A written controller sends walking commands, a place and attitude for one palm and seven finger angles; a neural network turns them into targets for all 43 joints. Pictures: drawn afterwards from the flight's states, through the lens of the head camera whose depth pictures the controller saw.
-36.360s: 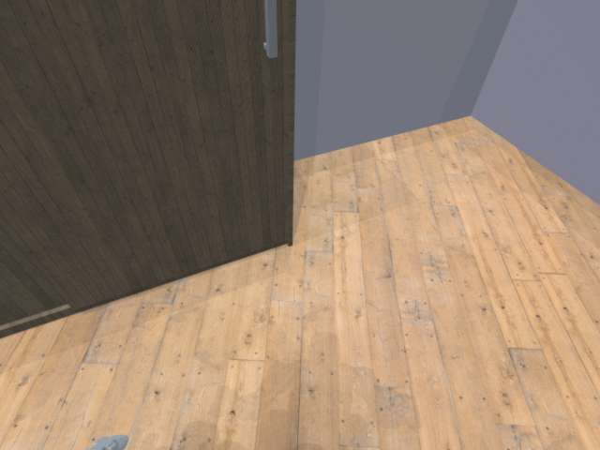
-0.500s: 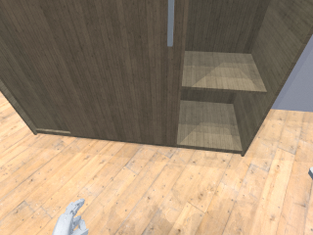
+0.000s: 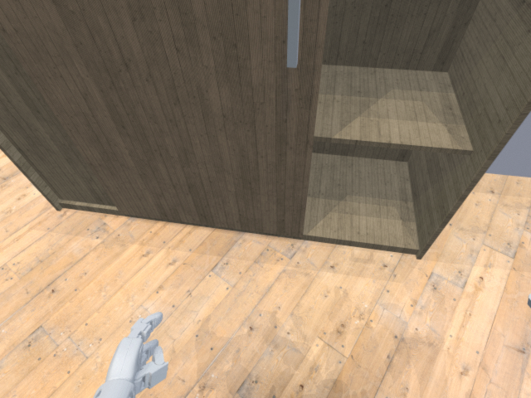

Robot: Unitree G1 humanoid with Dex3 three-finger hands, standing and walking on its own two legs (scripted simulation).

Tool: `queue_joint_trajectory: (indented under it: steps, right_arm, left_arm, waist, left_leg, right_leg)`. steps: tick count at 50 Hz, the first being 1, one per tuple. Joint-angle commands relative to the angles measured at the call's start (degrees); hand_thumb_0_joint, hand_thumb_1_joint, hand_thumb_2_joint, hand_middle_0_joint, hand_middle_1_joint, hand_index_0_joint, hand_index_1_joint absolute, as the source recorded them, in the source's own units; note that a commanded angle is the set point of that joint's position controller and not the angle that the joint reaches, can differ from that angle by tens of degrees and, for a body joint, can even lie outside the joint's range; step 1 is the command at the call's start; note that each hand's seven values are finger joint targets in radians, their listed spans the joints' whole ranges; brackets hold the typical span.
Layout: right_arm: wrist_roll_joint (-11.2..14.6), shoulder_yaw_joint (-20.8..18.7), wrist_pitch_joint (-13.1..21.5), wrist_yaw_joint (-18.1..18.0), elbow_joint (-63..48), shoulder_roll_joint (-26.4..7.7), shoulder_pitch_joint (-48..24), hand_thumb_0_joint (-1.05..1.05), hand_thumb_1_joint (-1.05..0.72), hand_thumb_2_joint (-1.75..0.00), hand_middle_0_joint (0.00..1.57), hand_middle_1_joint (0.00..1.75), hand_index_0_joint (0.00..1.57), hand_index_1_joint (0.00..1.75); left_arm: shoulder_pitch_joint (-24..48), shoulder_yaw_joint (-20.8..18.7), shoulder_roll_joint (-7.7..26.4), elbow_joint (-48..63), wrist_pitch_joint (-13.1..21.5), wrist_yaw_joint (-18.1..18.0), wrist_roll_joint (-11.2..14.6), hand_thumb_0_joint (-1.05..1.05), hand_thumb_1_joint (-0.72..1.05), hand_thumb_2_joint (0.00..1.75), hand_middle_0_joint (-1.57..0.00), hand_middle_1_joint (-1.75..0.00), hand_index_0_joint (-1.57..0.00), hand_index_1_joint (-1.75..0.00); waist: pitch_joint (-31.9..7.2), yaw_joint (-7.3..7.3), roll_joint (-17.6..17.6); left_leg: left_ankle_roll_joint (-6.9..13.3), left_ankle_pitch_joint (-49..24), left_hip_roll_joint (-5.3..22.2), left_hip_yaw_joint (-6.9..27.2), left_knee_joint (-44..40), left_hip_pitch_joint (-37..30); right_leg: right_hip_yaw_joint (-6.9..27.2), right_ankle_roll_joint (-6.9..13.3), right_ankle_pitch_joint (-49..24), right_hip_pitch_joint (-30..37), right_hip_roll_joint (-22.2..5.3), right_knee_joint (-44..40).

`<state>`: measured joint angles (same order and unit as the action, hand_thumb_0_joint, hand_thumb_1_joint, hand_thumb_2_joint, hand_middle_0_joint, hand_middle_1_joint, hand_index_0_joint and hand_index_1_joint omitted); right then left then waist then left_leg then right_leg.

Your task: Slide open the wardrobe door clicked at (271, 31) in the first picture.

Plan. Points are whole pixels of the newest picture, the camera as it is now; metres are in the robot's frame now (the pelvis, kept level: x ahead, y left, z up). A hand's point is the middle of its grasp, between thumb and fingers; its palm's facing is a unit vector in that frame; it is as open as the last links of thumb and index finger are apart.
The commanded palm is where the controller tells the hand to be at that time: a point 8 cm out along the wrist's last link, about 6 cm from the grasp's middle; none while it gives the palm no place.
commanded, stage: stop stepping back and stand still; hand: right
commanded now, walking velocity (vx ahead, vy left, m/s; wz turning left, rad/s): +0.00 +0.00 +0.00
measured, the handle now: out of the picture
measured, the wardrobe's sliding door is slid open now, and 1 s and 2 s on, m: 0.48 0.48 0.48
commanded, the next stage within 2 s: let the arm hang, fingers relaxed in 0.20 s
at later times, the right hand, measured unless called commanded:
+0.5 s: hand out of the picture +0.10 -0.23 -0.11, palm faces +0.00 +0.95 -0.32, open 7.4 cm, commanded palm none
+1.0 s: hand out of the picture -0.07 -0.23 -0.17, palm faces +0.00 +0.97 -0.24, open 7.3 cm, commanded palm none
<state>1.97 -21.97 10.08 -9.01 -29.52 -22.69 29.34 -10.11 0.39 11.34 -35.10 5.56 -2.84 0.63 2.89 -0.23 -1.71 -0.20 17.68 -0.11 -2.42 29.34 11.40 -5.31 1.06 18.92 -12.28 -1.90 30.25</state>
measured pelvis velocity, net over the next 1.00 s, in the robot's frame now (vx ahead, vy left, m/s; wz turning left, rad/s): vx -0.06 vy -0.03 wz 0.00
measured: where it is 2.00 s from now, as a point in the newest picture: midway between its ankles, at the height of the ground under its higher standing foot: outside the picture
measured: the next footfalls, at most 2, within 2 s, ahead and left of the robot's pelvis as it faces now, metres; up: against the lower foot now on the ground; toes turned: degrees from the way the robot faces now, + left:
none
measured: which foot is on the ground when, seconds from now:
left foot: down 0.00-1.00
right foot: down 0.00-1.00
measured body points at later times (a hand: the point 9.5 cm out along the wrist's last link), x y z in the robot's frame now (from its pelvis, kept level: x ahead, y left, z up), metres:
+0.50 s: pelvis -0.04 -0.02 -0.01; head -0.03 +0.00 +0.44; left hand +0.10 +0.24 -0.13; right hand +0.10 -0.28 -0.09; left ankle -0.04 +0.12 -0.74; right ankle -0.03 -0.10 -0.74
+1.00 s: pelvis -0.06 -0.03 +0.00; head -0.04 -0.02 +0.45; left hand -0.06 +0.20 -0.16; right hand -0.07 -0.28 -0.15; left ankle -0.04 +0.12 -0.74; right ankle -0.03 -0.10 -0.74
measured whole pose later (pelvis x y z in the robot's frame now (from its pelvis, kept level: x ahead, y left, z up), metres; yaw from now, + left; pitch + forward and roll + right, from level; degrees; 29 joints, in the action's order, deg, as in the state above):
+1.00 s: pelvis -0.06 -0.03 +0.00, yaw +0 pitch -1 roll +1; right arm -1.0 0.1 -1.0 -1.2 62.4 -11.6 16.8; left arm -16.3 0.4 10.1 -60.9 -1.3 -0.3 -1.4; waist 2.5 0.2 1.6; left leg -2.4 11.5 2.8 -1.5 25.2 13.1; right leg -6.6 4.3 11.9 -14.1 1.2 26.1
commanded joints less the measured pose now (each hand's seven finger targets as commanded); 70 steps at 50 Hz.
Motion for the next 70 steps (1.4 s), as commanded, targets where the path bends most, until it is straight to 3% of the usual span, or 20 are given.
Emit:
queue_joint_trajectory:
  steps: [1, 2, 8, 11, 14, 15, 16, 19, 22, 24, 26, 29, 33, 36, 37, 39, 45, 53, 61, 70]
  right_arm:
    - [0.8, -11.9, 5.6, -1.8, -14.8, -12.7, 5.8, 0.0, -0.9, -0.9, 0.2, 0.3, 0.2, 0.3]
    - [1.1, -13.3, 5.5, -1.7, -12.2, -13.0, 8.1, 0.0, -0.9, -0.9, 0.2, 0.3, 0.2, 0.3]
    - [1.8, -10.6, 4.9, -0.8, -7.1, -10.2, 6.7, 0.0, -0.9, -0.9, 0.2, 0.3, 0.2, 0.3]
    - [1.6, -8.4, 4.1, -0.6, -7.1, -9.4, 4.3, 0.0, -0.9, -0.9, 0.2, 0.3, 0.2, 0.3]
    - [1.0, -7.0, 4.0, -0.8, -9.6, -9.6, 0.4, 0.0, -0.9, -0.9, 0.2, 0.3, 0.2, 0.3]
    - [-2.5, 16.4, -4.4, 6.3, 33.7, -1.2, -4.6, 0.0, -0.9, -0.9, 0.2, 0.3, 0.2, 0.3]
    - [-3.1, 14.9, -8.6, 7.8, 36.4, -1.6, -5.4, 0.0, -0.9, -0.9, 0.2, 0.3, 0.2, 0.3]
    - [-3.6, 16.5, -9.6, 9.1, 43.0, 0.2, -8.8, 0.0, -0.9, -0.9, 0.2, 0.3, 0.2, 0.3]
    - [-3.8, 18.0, -9.6, 9.1, 53.6, -0.6, -12.5, 0.0, -0.9, -0.9, 0.2, 0.3, 0.2, 0.3]
    - [-3.5, 19.3, -9.9, 8.7, 60.6, 0.1, -13.9, 0.0, -0.9, -0.9, 0.2, 0.3, 0.2, 0.3]
    - [-3.2, 20.2, -10.1, 8.4, 66.0, 0.6, -15.3, 0.0, -0.9, -0.9, 0.2, 0.3, 0.2, 0.3]
    - [-2.9, 20.9, -10.3, 8.2, 73.1, 1.5, -14.4, 0.0, -0.9, -0.9, 0.2, 0.3, 0.2, 0.3]
    - [-2.9, 20.5, -10.2, 7.9, 79.7, 3.0, -12.2, 0.0, -0.9, -0.9, 0.2, 0.3, 0.2, 0.3]
    - [-2.7, 20.8, -10.0, 8.0, 83.1, 3.5, -12.4, 0.0, -0.9, -0.9, 0.2, 0.3, 0.2, 0.3]
    - [-2.8, 20.9, -10.0, 7.9, 84.0, 3.5, -12.4, 0.0, -0.9, -0.9, 0.2, 0.3, 0.2, 0.3]
    - [-2.8, 21.1, -10.1, 7.9, 85.5, 4.2, -12.7, 0.0, -0.9, -0.9, 0.2, 0.3, 0.2, 0.3]
    - [-2.8, 21.3, -9.9, 7.6, 88.7, 5.1, -12.0, 0.0, -0.9, -0.9, 0.2, 0.3, 0.2, 0.3]
    - [-3.0, 21.4, -9.8, 7.3, 90.6, 6.2, -11.7, 0.0, -0.9, -0.9, 0.2, 0.3, 0.2, 0.3]
    - [-3.1, 21.2, -9.7, 7.2, 91.4, 6.9, -12.0, 0.0, -0.9, -0.9, 0.2, 0.3, 0.2, 0.3]
    - [-3.0, 21.1, -9.3, 7.3, 92.3, 6.7, -12.8, 0.0, -0.9, -0.9, 0.2, 0.3, 0.2, 0.3]
  left_arm:
    - [2.6, -3.0, 6.9, 9.5, 2.5, -0.2, 0.4, 0.0, 0.9, 0.9, -0.2, -0.3, -0.2, -0.3]
    - [2.1, -3.2, 6.8, 9.6, 2.1, -0.2, 0.4, 0.0, 0.9, 0.9, -0.2, -0.3, -0.2, -0.3]
    - [1.4, -3.1, 7.4, 9.5, 1.2, -0.6, 0.6, 0.0, 0.9, 0.9, -0.2, -0.3, -0.2, -0.3]
    - [2.0, -3.0, 7.7, 9.7, 1.3, -0.9, 0.6, 0.0, 0.9, 0.9, -0.2, -0.3, -0.2, -0.3]
    - [2.7, -2.6, 7.7, 9.7, 1.9, -1.5, 0.3, 0.0, 0.9, 0.9, -0.2, -0.3, -0.2, -0.3]
    - [6.7, -4.9, 18.0, -0.4, 4.3, 3.8, 0.9, 0.0, 0.9, 0.9, -0.2, -0.3, -0.2, -0.3]
    - [2.4, -5.6, 16.5, -1.6, 1.1, 3.9, -0.2, 0.0, 0.9, 0.9, -0.2, -0.3, -0.2, -0.3]
    - [2.0, -3.8, 14.1, -2.1, -1.6, 3.5, -1.3, 0.0, 0.9, 0.9, -0.2, -0.3, -0.2, -0.3]
    - [2.3, -2.8, 13.4, -3.9, -3.2, 3.4, -2.2, 0.0, 0.9, 0.9, -0.2, -0.3, -0.2, -0.3]
    - [0.8, -2.1, 11.7, -6.3, -4.2, 3.2, -2.4, 0.0, 0.9, 0.9, -0.2, -0.3, -0.2, -0.3]
    - [0.2, -1.7, 10.6, -8.6, -4.8, 3.0, -2.5, 0.0, 0.9, 0.9, -0.2, -0.3, -0.2, -0.3]
    - [0.1, -1.1, 9.5, -12.0, -5.3, 2.8, -2.4, 0.0, 0.9, 0.9, -0.2, -0.3, -0.2, -0.3]
    - [-1.9, -1.4, 8.0, -15.5, -5.9, 2.3, -2.2, 0.0, 0.9, 0.9, -0.2, -0.3, -0.2, -0.3]
    - [-3.9, -1.6, 7.6, -17.8, -6.1, 2.0, -2.1, 0.0, 0.9, 0.9, -0.2, -0.3, -0.2, -0.3]
    - [-4.4, -1.8, 7.8, -18.1, -6.2, 2.0, -1.9, 0.0, 0.9, 0.9, -0.2, -0.3, -0.2, -0.3]
    - [-5.9, -1.9, 7.5, -19.5, -6.3, 1.9, -2.0, 0.0, 0.9, 0.9, -0.2, -0.3, -0.2, -0.3]
    - [-8.0, -2.0, 7.1, -22.1, -5.9, 1.8, -1.9, 0.0, 0.9, 0.9, -0.2, -0.3, -0.2, -0.3]
    - [-7.4, -1.7, 5.5, -24.4, -5.5, 1.8, -1.8, 0.0, 0.9, 0.9, -0.2, -0.3, -0.2, -0.3]
    - [-6.5, -1.6, 5.1, -25.6, -5.0, 1.6, -1.9, 0.0, 0.9, 0.9, -0.2, -0.3, -0.2, -0.3]
    - [-6.1, -1.5, 5.6, -26.3, -4.6, 1.4, -1.7, 0.0, 0.9, 0.9, -0.2, -0.3, -0.2, -0.3]
  waist:
    - [-12.7, -0.17, 10.9]
    - [-12.6, -0.1, 9.2]
    - [-12.6, 0.81, 4.9]
    - [-12.0, 0.58, 4.4]
    - [-10.9, 0.31, 6.2]
    - [-4.7, 2.47, 6.5]
    - [-7.7, 1.63, 7.7]
    - [-5.7, 0.63, 3.8]
    - [-5.1, 0.24, -7.2]
    - [-6.0, 0.8, -8.5]
    - [-6.0, 1.23, -4.9]
    - [-4.9, 0.68, 5.5]
    - [-4.4, 0.44, 11.6]
    - [-2.7, 0.66, 9.1]
    - [-1.5, 0.66, 6.2]
    - [0.3, 1.04, 4.4]
    - [0.0, 0.92, -0.2]
    - [1.4, 0.56, -0.2]
    - [0.8, 0.36, 3.4]
    - [-0.8, 0.72, 3.1]
  left_leg:
    - [0.6, -27.9, 2.6, 2.1, -0.4, -7.2]
    - [0.8, -29.7, 2.9, 2.4, -1.0, -7.9]
    - [0.0, -32.8, 2.8, 2.8, -1.1, -6.9]
    - [-0.5, -28.9, 2.7, 2.9, -2.4, -6.1]
    - [-0.6, -25.9, 3.0, 3.1, -2.9, -6.0]
    - [0.8, -28.4, 8.6, 0.3, 3.5, 3.1]
    - [1.3, -18.2, 7.6, 3.8, 1.2, 5.1]
    - [0.1, -4.1, 5.6, 1.7, 1.9, 4.9]
    - [0.8, -6.0, 6.3, 3.7, -0.4, 2.6]
    - [1.4, -8.7, 7.9, 6.5, -2.4, 3.4]
    - [1.4, -9.4, 8.1, 7.2, -3.5, 4.0]
    - [0.7, -5.2, 6.6, 6.4, -4.9, 2.3]
    - [1.0, -3.2, 5.9, 5.3, -7.1, -0.2]
    - [1.1, -2.4, 5.8, 5.1, -8.2, 0.0]
    - [1.0, -1.6, 5.7, 5.0, -8.8, 1.0]
    - [1.0, 0.7, 5.6, 5.3, -9.4, 2.4]
    - [0.7, 0.3, 5.7, 5.2, -9.2, 3.0]
    - [0.1, -2.7, 5.9, 4.7, -8.5, 3.2]
    - [-0.2, -6.1, 5.9, 4.2, -8.0, 1.5]
    - [-0.3, -9.2, 6.4, 4.4, -8.9, 0.0]
  right_leg:
    - [4.8, 0.2, -37.6, 3.0, -5.0, -2.4]
    - [4.6, 0.0, -36.9, 2.2, -4.9, -2.1]
    - [4.4, -0.4, -36.9, 2.6, -5.5, -2.8]
    - [4.5, 0.0, -31.5, 1.9, -5.7, -4.1]
    - [5.0, 0.2, -26.0, 0.5, -5.4, -5.6]
    - [5.2, 0.4, -30.8, -3.1, -5.5, 2.2]
    - [5.5, 0.2, -25.9, -1.4, -6.0, -0.4]
    - [9.6, 3.2, -11.6, -8.6, -7.6, -4.7]
    - [10.2, 2.9, -10.8, -8.1, -5.5, -4.8]
    - [8.5, 2.3, -11.8, -4.4, -3.4, -3.2]
    - [7.8, 1.9, -12.5, -1.5, -2.7, -4.0]
    - [7.9, 1.9, -9.0, -2.0, -3.3, -7.5]
    - [8.1, 1.8, -2.0, -3.8, -3.4, -9.5]
    - [8.7, 1.6, 0.3, -4.6, -3.6, -10.9]
    - [8.8, 1.6, 1.0, -4.3, -3.9, -10.9]
    - [9.2, 1.7, 3.4, -5.0, -3.9, -12.1]
    - [9.4, 2.3, 2.4, -3.7, -4.3, -12.9]
    - [8.9, 2.3, -0.4, -3.1, -4.5, -13.8]
    - [9.2, 2.4, -3.3, -1.9, -4.7, -15.1]
    - [8.3, 2.1, -10.8, 1.5, -4.6, -13.9]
